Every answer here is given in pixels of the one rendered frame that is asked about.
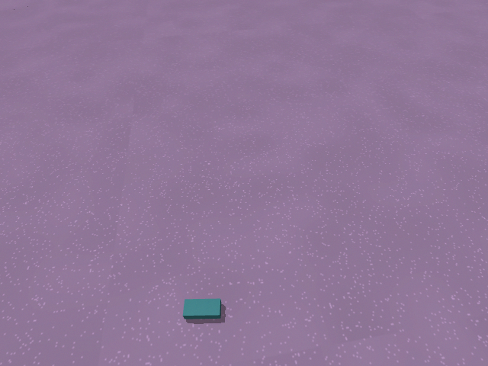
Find small box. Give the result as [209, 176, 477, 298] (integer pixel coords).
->
[183, 299, 221, 319]

